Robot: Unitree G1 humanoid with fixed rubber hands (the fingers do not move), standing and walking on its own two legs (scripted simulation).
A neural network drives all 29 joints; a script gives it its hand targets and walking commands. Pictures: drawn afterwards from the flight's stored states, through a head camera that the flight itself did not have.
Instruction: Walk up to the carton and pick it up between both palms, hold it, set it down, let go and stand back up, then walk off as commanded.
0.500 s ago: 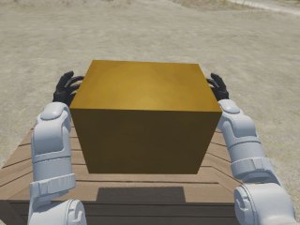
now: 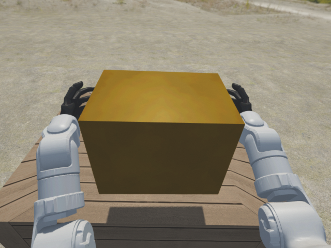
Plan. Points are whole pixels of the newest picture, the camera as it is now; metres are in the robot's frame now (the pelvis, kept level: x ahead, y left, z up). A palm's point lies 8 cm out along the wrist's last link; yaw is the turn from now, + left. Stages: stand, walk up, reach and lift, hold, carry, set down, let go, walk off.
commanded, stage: hold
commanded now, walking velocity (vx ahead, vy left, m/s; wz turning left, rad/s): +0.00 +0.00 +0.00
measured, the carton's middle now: (160, 131) +0.38 +0.00 +0.15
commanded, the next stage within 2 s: set down in 0.60 s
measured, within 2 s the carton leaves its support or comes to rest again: neither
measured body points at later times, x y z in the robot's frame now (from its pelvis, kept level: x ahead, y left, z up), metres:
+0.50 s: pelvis +0.00 +0.00 +0.00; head -0.06 +0.02 +0.45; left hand +0.37 +0.20 +0.21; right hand +0.38 -0.20 +0.20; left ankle +0.01 +0.14 -0.75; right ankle +0.01 -0.11 -0.75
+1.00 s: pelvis +0.00 +0.00 +0.00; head -0.07 +0.03 +0.44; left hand +0.38 +0.20 +0.23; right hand +0.37 -0.19 +0.21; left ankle +0.01 +0.14 -0.75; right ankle +0.01 -0.11 -0.75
